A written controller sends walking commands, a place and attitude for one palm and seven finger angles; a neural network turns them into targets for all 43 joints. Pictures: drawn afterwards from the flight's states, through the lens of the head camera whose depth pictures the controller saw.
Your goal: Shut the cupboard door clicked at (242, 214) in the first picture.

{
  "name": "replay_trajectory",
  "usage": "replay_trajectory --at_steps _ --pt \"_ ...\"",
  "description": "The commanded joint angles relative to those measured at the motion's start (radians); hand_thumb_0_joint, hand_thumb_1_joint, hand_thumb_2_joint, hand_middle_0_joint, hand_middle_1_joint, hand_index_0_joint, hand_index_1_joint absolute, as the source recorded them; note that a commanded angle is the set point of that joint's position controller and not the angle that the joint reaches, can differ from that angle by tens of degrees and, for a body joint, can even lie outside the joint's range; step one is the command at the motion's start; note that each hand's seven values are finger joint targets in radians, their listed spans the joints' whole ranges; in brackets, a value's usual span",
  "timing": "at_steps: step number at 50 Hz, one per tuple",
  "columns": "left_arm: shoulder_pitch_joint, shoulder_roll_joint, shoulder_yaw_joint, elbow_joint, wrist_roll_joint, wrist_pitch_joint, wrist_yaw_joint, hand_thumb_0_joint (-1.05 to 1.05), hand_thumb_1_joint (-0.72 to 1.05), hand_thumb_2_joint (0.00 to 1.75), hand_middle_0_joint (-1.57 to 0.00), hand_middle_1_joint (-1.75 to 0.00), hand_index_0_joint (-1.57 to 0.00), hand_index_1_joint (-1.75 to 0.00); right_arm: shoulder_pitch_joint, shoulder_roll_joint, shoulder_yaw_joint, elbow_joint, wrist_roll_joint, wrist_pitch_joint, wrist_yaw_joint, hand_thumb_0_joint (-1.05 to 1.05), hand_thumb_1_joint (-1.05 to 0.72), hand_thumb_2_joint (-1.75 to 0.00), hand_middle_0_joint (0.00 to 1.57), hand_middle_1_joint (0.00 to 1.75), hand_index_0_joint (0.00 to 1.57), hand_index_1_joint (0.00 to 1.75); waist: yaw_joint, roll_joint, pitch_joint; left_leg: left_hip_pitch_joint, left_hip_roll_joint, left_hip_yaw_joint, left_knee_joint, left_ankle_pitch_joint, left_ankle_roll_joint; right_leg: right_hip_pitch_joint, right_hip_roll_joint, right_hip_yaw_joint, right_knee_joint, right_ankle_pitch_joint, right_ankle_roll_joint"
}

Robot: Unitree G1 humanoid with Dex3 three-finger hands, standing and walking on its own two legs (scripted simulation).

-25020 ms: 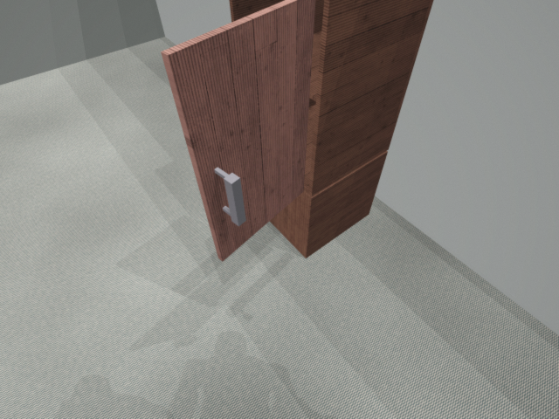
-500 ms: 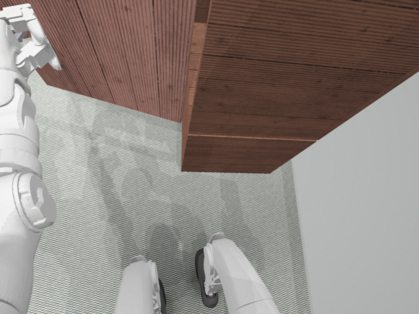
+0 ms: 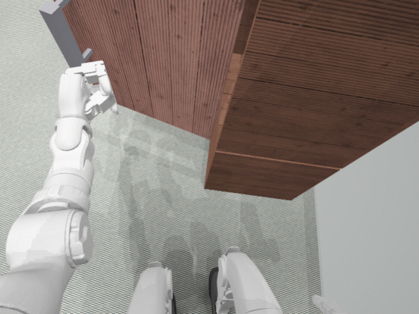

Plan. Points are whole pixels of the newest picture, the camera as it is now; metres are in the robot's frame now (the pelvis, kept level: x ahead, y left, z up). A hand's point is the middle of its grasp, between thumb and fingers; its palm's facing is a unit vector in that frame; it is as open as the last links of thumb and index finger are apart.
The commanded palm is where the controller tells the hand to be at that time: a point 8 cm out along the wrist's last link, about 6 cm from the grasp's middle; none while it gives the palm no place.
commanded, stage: draw the hand back to the body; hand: left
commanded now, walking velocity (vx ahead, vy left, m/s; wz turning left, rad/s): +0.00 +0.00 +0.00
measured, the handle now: (72, 35) +0.67 +0.23 +0.03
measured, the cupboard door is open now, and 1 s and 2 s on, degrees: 75 75 75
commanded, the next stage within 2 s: step back with the hand held close in 1.60 s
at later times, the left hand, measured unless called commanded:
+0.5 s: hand (53, 120) +0.40 +0.19 +0.14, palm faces -0.01 -1.00 -0.04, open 3.1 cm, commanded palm +0.35 +0.24 +0.15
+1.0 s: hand out of the picture +0.30 +0.24 +0.23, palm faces +0.36 -0.87 -0.33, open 4.4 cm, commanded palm +0.24 +0.28 +0.25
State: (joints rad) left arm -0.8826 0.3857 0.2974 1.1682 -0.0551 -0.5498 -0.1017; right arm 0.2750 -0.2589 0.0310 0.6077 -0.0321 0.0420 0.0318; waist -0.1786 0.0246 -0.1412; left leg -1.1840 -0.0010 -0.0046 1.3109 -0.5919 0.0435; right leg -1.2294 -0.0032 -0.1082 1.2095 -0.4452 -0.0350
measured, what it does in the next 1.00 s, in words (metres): rises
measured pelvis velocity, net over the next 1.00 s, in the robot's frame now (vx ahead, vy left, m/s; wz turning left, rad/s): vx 0.06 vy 0.00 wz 0.02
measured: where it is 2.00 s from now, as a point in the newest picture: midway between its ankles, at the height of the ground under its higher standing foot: outside the picture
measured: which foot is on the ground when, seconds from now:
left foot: down 0.00-1.00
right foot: down 0.00-1.00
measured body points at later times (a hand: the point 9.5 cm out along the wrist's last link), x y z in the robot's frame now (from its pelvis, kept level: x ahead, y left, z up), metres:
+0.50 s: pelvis +0.03 +0.00 +0.07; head +0.09 +0.01 +0.52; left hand +0.39 +0.24 +0.14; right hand +0.12 -0.26 -0.03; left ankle +0.01 +0.09 -0.62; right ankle +0.06 -0.11 -0.62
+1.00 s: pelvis +0.06 +0.00 +0.12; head +0.05 -0.02 +0.57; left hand +0.27 +0.29 +0.25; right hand +0.26 -0.20 +0.04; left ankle +0.01 +0.09 -0.62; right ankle +0.06 -0.11 -0.62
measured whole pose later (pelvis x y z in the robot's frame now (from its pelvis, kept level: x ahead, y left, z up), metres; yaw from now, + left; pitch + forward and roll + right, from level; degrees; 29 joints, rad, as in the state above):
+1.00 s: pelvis +0.06 +0.00 +0.12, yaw +1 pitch -1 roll -1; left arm 0.25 0.31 0.20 -0.13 -0.06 -0.05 0.10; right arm 0.18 -0.20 0.06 0.57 0.02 -0.04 -0.08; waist 0.05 0.07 -0.01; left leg -0.10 -0.02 0.01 0.44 -0.32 0.04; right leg -0.18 0.01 -0.07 0.43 -0.23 -0.02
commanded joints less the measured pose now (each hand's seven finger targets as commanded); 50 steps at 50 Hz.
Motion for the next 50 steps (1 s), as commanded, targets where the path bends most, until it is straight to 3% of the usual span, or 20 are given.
replay_trajectory --at_steps 1,4,5,6,7,8,9,13,19,23,24,26,27,28,30,32,35,39,41,50 --pt "-0.465 0.174 0.004 -0.183 -0.011 -0.072 -0.003 0.00 0.90 0.90 -1.30 -1.50 -1.30 -1.50 0.195 -0.183 -0.068 -0.026 -0.006 -0.012 -0.016 0.00 -0.90 -0.90 0.20 0.30 0.20 0.30 -0.045 0.147 -0.519 0.325 0.010 -0.096 -0.165 0.391 -0.044 0.264 0.022 0.074 -0.096 0.227 0.003" --pt "-0.295 0.244 0.081 -0.305 -0.041 -0.055 -0.022 0.00 0.90 0.90 -1.30 -1.50 -1.30 -1.50 0.192 -0.186 -0.073 -0.081 0.007 -0.003 -0.011 0.00 -0.90 -0.90 0.20 0.30 0.20 0.30 0.052 0.160 -0.676 0.403 0.005 -0.075 -0.205 0.486 -0.048 0.433 0.027 0.083 -0.110 0.310 -0.001" --pt "-0.251 0.230 0.069 -0.348 -0.050 -0.039 -0.033 0.00 0.90 0.90 -1.30 -1.50 -1.30 -1.50 0.187 -0.177 -0.072 -0.090 0.016 0.001 -0.010 0.00 -0.90 -0.90 0.20 0.30 0.20 0.30 0.062 0.155 -0.698 0.419 0.005 -0.066 -0.219 0.509 -0.047 0.480 0.026 0.087 -0.126 0.343 0.002" --pt "-0.221 0.221 0.062 -0.401 -0.065 -0.022 -0.040 0.00 0.90 0.90 -1.30 -1.50 -1.30 -1.50 0.186 -0.173 -0.074 -0.098 0.025 0.004 -0.011 0.00 -0.90 -0.90 0.20 0.30 0.20 0.30 0.063 0.128 -0.682 0.435 0.008 -0.063 -0.241 0.520 -0.046 0.517 0.028 0.084 -0.149 0.363 0.006" --pt "-0.154 0.227 0.067 -0.462 -0.075 -0.006 -0.045 0.00 0.90 0.90 -1.30 -1.50 -1.30 -1.50 0.184 -0.169 -0.076 -0.114 0.035 0.006 -0.013 0.00 -0.90 -0.90 0.20 0.30 0.20 0.30 0.085 0.117 -0.681 0.444 0.008 -0.056 -0.264 0.531 -0.043 0.567 0.029 0.087 -0.169 0.381 0.007" --pt "-0.095 0.196 0.048 -0.518 -0.092 0.016 -0.050 0.00 0.90 0.90 -1.30 -1.50 -1.30 -1.50 0.178 -0.161 -0.076 -0.128 0.043 0.005 -0.014 0.00 -0.90 -0.90 0.20 0.30 0.20 0.30 0.088 0.097 -0.673 0.450 0.007 -0.046 -0.284 0.534 -0.036 0.611 0.031 0.089 -0.194 0.405 0.010" --pt "-0.033 0.181 0.043 -0.559 -0.110 0.034 -0.053 0.00 0.90 0.90 -1.30 -1.50 -1.30 -1.50 0.178 -0.157 -0.075 -0.137 0.048 0.000 -0.018 0.00 -0.90 -0.90 0.20 0.30 0.20 0.30 0.089 0.065 -0.653 0.458 0.008 -0.044 -0.305 0.539 -0.034 0.642 0.033 0.084 -0.214 0.417 0.011" --pt "0.077 0.154 0.028 -0.658 -0.141 0.072 -0.048 0.00 0.90 0.90 -1.30 -1.50 -1.30 -1.50 0.144 -0.146 -0.069 -0.147 0.063 -0.011 -0.044 0.00 -0.90 -0.90 0.20 0.30 0.20 0.30 0.087 -0.033 -0.426 0.381 -0.001 -0.011 -0.404 0.354 -0.016 0.721 0.028 0.093 -0.321 0.324 0.021" --pt "0.212 0.081 -0.054 -0.759 -0.164 0.060 -0.090 0.00 0.90 0.90 -1.30 -1.50 -1.30 -1.50 0.093 -0.137 -0.065 -0.145 0.073 -0.056 -0.069 0.00 -0.90 -0.90 0.20 0.30 0.20 0.30 0.091 0.048 -0.285 0.523 0.001 -0.013 -0.502 0.316 -0.019 0.717 0.025 0.082 -0.408 0.251 0.009" --pt "0.363 0.089 -0.044 -0.841 -0.199 0.106 -0.133 0.00 0.90 0.90 -1.24 -1.44 -1.24 -1.44 0.051 -0.134 -0.064 -0.165 0.083 -0.077 -0.076 0.00 -0.90 -0.90 0.20 0.30 0.20 0.30 0.131 0.057 -0.283 0.605 0.007 -0.022 -0.556 0.403 -0.026 0.782 0.019 0.070 -0.433 0.314 0.006" --pt "0.385 0.087 -0.050 -0.889 -0.207 0.115 -0.139 0.00 0.90 0.90 -1.22 -1.41 -1.22 -1.41 0.040 -0.132 -0.061 -0.178 0.086 -0.084 -0.078 0.00 -0.90 -0.90 0.20 0.30 0.20 0.30 0.138 0.090 -0.280 0.629 0.006 -0.024 -0.566 0.426 -0.029 0.796 0.018 0.067 -0.435 0.321 0.003" --pt "0.434 0.095 -0.031 -0.931 -0.221 0.142 -0.140 0.00 0.90 0.90 -1.16 -1.35 -1.16 -1.35 0.010 -0.126 -0.056 -0.190 0.089 -0.095 -0.080 0.00 -0.90 -0.90 0.20 0.30 0.20 0.30 0.149 0.055 -0.236 0.642 0.010 -0.030 -0.592 0.439 -0.031 0.816 0.016 0.060 -0.452 0.333 0.005" --pt "0.462 0.155 -0.055 -0.992 -0.091 0.196 -0.021 0.00 0.90 0.90 -1.13 -1.32 -1.13 -1.32 -0.053 -0.105 -0.073 -0.204 0.080 -0.069 -0.097 0.00 -0.90 -0.90 0.20 0.30 0.20 0.30 0.191 0.041 -0.274 0.699 0.004 -0.019 -0.646 0.441 -0.031 0.885 -0.008 0.112 -0.508 0.292 -0.003" --pt "0.491 0.100 -0.077 -1.052 -0.082 0.236 0.043 0.00 0.90 0.90 -1.11 -1.29 -1.11 -1.29 -0.065 -0.091 -0.069 -0.225 0.080 -0.064 -0.109 0.00 -0.90 -0.90 0.20 0.30 0.20 0.30 0.170 0.040 -0.227 0.711 0.008 -0.014 -0.673 0.410 -0.031 0.893 -0.010 0.108 -0.538 0.278 0.002" --pt "0.555 0.086 -0.092 -1.100 -0.054 0.292 0.123 0.00 0.90 0.90 -1.05 -1.23 -1.05 -1.23 -0.085 -0.091 -0.060 -0.215 0.078 -0.062 -0.128 0.00 -0.90 -0.90 0.20 0.30 0.20 0.30 0.168 0.032 -0.164 0.749 0.020 -0.025 -0.718 0.423 -0.029 0.928 -0.012 0.098 -0.572 0.298 0.001" --pt "0.611 0.091 -0.087 -1.168 -0.039 0.329 0.166 0.00 0.90 0.90 -1.00 -1.17 -1.00 -1.17 -0.100 -0.086 -0.052 -0.213 0.076 -0.064 -0.140 0.00 -0.90 -0.90 0.20 0.30 0.20 0.30 0.176 0.021 -0.161 0.810 0.025 -0.023 -0.751 0.477 -0.028 0.986 -0.013 0.094 -0.604 0.342 0.003" --pt "0.664 0.101 -0.077 -1.266 -0.025 0.370 0.199 0.00 0.90 0.90 -0.92 -1.08 -0.92 -1.08 -0.116 -0.078 -0.042 -0.202 0.071 -0.079 -0.151 0.00 -0.90 -0.90 0.20 0.30 0.20 0.30 0.183 0.034 -0.149 0.898 0.027 -0.013 -0.796 0.584 -0.027 1.068 -0.020 0.093 -0.656 0.430 0.005" --pt "0.762 0.068 -0.098 -1.349 -0.015 0.410 0.209 0.00 0.90 0.90 -0.81 -0.96 -0.81 -0.96 -0.135 -0.073 -0.032 -0.191 0.066 -0.104 -0.148 0.00 -0.90 -0.90 0.20 0.30 0.20 0.30 0.190 0.053 -0.069 0.984 0.035 -0.015 -0.859 0.670 -0.038 1.108 -0.017 0.079 -0.725 0.453 0.004" --pt "0.809 0.070 -0.076 -1.378 -0.014 0.423 0.213 0.00 0.90 0.90 -0.75 -0.90 -0.75 -0.90 -0.145 -0.067 -0.028 -0.184 0.059 -0.114 -0.142 0.00 -0.90 -0.90 0.20 0.30 0.20 0.30 0.197 0.045 -0.033 1.012 0.035 -0.009 -0.887 0.678 -0.039 1.128 -0.016 0.076 -0.752 0.470 0.006" --pt "1.049 0.116 0.036 -1.596 -0.010 0.441 0.214 0.00 0.90 0.90 -0.50 -0.63 -0.50 -0.63 -0.178 -0.058 -0.028 -0.179 0.043 -0.146 -0.114 0.00 -0.90 -0.90 0.20 0.30 0.20 0.30 0.227 0.035 -0.018 1.063 0.033 -0.001 -0.930 0.761 -0.043 1.224 -0.018 0.077 -0.803 0.531 0.012"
